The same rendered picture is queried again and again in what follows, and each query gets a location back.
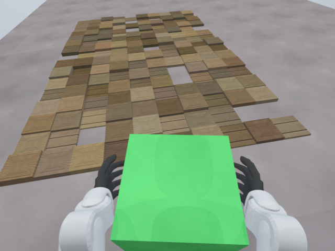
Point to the left robot forearm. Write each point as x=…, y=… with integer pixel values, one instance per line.
x=84, y=229

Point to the robot right hand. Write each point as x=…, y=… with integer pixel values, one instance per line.
x=251, y=179

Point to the right robot forearm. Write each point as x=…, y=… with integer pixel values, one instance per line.
x=273, y=228

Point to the carton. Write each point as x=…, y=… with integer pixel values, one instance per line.
x=179, y=193

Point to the robot left hand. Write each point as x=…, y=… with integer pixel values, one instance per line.
x=105, y=175

